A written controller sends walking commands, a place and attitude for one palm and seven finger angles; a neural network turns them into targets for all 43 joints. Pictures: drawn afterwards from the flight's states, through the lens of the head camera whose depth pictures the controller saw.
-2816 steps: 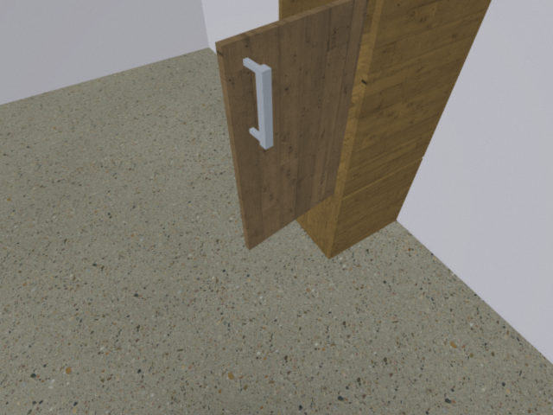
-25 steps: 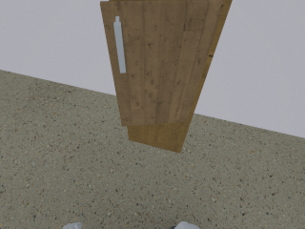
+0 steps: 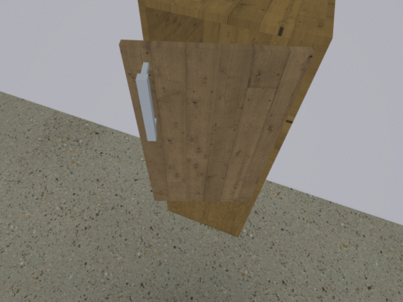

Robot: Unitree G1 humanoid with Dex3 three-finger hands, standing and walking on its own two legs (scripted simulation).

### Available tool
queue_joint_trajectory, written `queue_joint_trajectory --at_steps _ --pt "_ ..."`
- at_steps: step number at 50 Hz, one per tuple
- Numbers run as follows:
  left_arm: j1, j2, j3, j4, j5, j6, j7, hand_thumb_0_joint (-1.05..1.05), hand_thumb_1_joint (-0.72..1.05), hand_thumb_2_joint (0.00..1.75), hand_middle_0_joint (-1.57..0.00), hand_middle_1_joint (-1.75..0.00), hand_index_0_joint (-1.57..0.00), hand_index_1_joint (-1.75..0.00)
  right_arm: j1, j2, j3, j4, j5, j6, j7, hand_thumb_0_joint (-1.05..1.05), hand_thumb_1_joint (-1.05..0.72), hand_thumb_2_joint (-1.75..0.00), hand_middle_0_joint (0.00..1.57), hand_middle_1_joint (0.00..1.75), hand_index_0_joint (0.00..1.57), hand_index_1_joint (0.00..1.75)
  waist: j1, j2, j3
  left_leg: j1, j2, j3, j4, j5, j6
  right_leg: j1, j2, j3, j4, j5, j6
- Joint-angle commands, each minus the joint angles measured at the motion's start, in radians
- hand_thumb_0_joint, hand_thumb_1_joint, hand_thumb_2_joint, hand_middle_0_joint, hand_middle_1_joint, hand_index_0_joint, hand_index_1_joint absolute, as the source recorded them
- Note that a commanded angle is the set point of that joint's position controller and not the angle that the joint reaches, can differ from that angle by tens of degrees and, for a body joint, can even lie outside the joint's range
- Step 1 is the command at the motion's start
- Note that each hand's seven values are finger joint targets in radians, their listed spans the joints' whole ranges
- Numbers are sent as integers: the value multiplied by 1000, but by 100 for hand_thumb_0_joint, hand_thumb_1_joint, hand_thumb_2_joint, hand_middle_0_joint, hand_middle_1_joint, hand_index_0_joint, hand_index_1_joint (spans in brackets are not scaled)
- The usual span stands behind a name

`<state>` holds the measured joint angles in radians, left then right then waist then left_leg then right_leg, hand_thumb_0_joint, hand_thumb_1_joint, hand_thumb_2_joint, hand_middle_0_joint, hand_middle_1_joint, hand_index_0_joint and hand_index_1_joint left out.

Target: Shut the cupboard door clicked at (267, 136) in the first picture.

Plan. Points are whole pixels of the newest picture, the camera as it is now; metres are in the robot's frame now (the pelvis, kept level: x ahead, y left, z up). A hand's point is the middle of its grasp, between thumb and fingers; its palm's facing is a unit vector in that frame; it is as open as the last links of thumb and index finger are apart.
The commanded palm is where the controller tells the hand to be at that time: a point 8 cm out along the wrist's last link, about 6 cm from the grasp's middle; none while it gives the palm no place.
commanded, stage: come to a stop and stand still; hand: left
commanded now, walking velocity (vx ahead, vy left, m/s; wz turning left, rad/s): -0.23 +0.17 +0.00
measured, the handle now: (149, 104) +0.45 +0.15 +0.14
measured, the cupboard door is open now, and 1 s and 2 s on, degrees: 22 22 22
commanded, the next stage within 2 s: look again from close up in 0.68 s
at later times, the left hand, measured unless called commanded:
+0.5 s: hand out of the picture +0.04 +0.23 -0.18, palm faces +0.06 -0.97 -0.25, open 7.4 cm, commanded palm none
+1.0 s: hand out of the picture +0.04 +0.24 -0.15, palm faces -0.01 -0.94 -0.33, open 7.4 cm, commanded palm none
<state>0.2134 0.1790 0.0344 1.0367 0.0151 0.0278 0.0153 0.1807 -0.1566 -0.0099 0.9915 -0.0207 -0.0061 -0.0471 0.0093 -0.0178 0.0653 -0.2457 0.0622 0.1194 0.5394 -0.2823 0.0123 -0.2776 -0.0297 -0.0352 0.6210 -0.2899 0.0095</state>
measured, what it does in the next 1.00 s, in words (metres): steps on the spot: right foot, then left foot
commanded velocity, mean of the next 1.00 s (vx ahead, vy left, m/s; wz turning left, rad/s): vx -0.04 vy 0.03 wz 0.00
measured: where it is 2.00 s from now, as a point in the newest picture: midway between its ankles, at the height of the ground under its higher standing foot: outside the picture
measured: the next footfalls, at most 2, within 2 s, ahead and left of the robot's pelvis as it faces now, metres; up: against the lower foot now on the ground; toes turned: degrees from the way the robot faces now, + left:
right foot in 0.02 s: +0.04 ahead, -0.14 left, +0.00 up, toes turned -2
left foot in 0.38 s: +0.04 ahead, +0.13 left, +0.00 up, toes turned +2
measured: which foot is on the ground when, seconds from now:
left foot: down 0.00-0.06, up 0.08-0.36, down 0.38-1.00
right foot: up 0.00-0.00, down 0.02-0.40, up 0.42-0.62, down 0.64-1.00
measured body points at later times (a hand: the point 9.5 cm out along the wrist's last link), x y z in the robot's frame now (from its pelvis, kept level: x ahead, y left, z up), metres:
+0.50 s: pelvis +0.00 +0.02 +0.00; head +0.04 +0.05 +0.45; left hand +0.04 +0.28 -0.16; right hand +0.09 -0.22 -0.14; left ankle +0.00 +0.12 -0.74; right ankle -0.03 -0.12 -0.70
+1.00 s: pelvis -0.05 +0.01 +0.00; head -0.07 +0.00 +0.45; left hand +0.04 +0.29 -0.12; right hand +0.02 -0.27 -0.14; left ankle +0.00 +0.12 -0.74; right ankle -0.04 -0.11 -0.74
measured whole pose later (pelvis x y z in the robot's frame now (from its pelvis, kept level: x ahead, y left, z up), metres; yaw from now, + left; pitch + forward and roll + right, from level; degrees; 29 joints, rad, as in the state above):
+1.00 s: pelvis -0.05 +0.01 +0.00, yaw +0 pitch -4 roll +0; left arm 0.23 0.29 0.00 0.95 0.02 0.00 0.02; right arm 0.23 -0.30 -0.04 0.96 -0.03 0.00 -0.01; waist -0.02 0.02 0.00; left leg -0.24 0.00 0.04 0.52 -0.22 0.01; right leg -0.19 0.01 0.01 0.54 -0.29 -0.01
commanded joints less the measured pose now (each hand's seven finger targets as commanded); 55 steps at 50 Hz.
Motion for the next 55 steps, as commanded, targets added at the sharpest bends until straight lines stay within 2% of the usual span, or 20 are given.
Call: queue_joint_trajectory --at_steps 1,4,5,10,15,17,19,20,23,28,31,33,34,35,36,38,40,42,48,55 --pt "83 155 31 -52 13 -24 12 0 90 90 -20 -30 -20 -30 41 -162 -67 -44 16 20 9 0 -90 -90 20 30 20 30 -11 13 -123 54 52 -46 25 339 -6 71 -142 161 -121 610 -70" --pt "103 208 44 -42 15 -28 21 0 90 90 -20 -30 -20 -30 21 -104 -65 -63 14 50 17 0 -90 -90 20 30 20 30 20 -190 -103 -130 -69 -52 323 -286 -46 181 -332 309 -201 1065 -212" --pt "107 204 48 -41 16 -26 30 0 90 90 -20 -30 -20 -30 -10 -111 -64 -71 13 52 15 0 -90 -90 20 30 20 30 36 -212 -96 -200 -66 -104 428 -333 -42 223 -351 316 -187 1137 -240" --pt "68 211 60 -68 16 -18 39 0 90 90 -20 -30 -20 -30 -71 -126 -60 -82 16 56 29 0 -90 -90 20 30 20 30 42 -172 -126 -257 -70 -132 452 -248 -66 312 -298 208 -183 994 -210" --pt "27 224 62 -83 20 -14 33 0 90 90 -20 -30 -20 -30 -22 -121 -53 -77 18 50 36 0 -90 -90 20 30 20 30 11 -181 -133 -109 -72 -87 141 -122 -62 236 -246 171 -168 802 -170" --pt "10 210 56 -82 7 -11 32 0 90 90 -20 -30 -20 -30 52 -136 -50 -50 15 38 37 0 -90 -90 20 30 20 30 -24 -161 -151 74 -59 -82 -123 136 -55 149 -192 141 -108 600 -100" --pt "64 106 31 -99 1 3 29 0 90 90 -20 -30 -20 -30 72 -259 -69 -60 2 21 36 0 -90 -90 20 30 20 30 -10 231 -177 182 249 -351 -169 610 62 -21 -31 13 38 -113 10" --pt "41 107 27 -104 2 10 33 0 90 90 -20 -30 -20 -30 60 -269 -64 -68 -6 28 29 0 -90 -90 20 30 20 30 -22 212 -113 70 292 -360 -194 632 148 -19 9 31 164 -306 12" --pt "6 120 29 -80 -4 26 26 0 90 90 -20 -30 -20 -30 10 -217 -42 -64 -6 20 -1 0 -90 -90 20 30 20 30 -3 236 -69 70 221 -291 -180 750 169 -73 9 114 331 -245 10" --pt "24 98 11 -56 -5 12 14 0 90 90 -20 -30 -20 -30 20 -194 -37 -31 2 13 4 0 -90 -90 20 30 20 30 3 158 -101 112 173 -255 -194 547 147 34 14 42 55 -132 7" --pt "93 108 5 -18 0 -10 18 0 90 90 -20 -30 -20 -30 20 -153 -34 -11 19 9 11 0 -90 -90 20 30 20 30 23 47 -83 21 76 -216 -139 257 56 179 -28 137 -270 151 -18" --pt "33 155 -3 -23 1 -24 15 0 90 90 -20 -30 -20 -30 55 -112 -27 2 24 11 25 0 -90 -90 20 30 20 30 -30 3 -35 66 -3 -158 -166 42 -7 52 -143 227 -323 101 -69" --pt "5 325 0 -108 17 -57 24 0 90 90 -20 -30 -20 -30 -5 -280 -42 -96 3 -21 33 0 -90 -90 20 30 20 30 -38 91 27 77 -12 -214 -155 303 2 44 -58 144 -176 266 -54" --pt "20 279 32 -132 7 -62 28 0 90 90 -20 -30 -20 -30 11 -308 -75 -115 -5 -48 24 0 -90 -90 20 30 20 30 -15 134 -199 160 55 -215 -77 464 29 69 -57 113 -101 180 -48" --pt "40 241 22 -133 1 -67 29 0 90 90 -20 -30 -20 -30 15 -268 -70 -117 -4 -51 17 0 -90 -90 20 30 20 30 -12 83 -289 208 63 -221 -23 553 45 85 -49 109 -101 248 -53" --pt "66 197 16 -134 -1 -62 30 0 90 90 -20 -30 -20 -30 38 -226 -64 -127 -1 -41 13 0 -90 -90 20 30 20 30 -13 -72 -218 111 38 -195 -4 428 45 94 -68 144 -131 322 -63" --pt "45 212 10 -147 1 -59 28 0 90 90 -20 -30 -20 -30 28 -210 -57 -130 -2 -24 22 0 -90 -90 20 30 20 30 -23 -136 -73 15 -4 -157 -32 160 31 34 -104 196 -198 221 -76" --pt "7 252 15 -166 3 -61 26 0 90 90 -20 -30 -20 -30 25 -233 -64 -128 -2 -17 28 0 -90 -90 20 30 20 30 -34 -93 3 7 -15 -153 -50 77 24 -44 -109 226 -248 61 -86" --pt "-42 315 16 -177 2 -59 13 0 90 90 -20 -30 -20 -30 4 -302 -64 -107 -3 -20 39 0 -90 -90 20 30 20 30 -29 -27 27 5 5 -179 -115 11 27 -74 -78 212 -290 -141 -75" --pt "-49 336 8 -147 4 -55 2 0 90 90 -20 -30 -20 -30 -10 -344 -54 -75 -2 -27 46 0 -90 -90 20 30 20 30 -17 12 -18 -28 32 -218 -197 -87 32 -14 -65 179 -285 -143 -58"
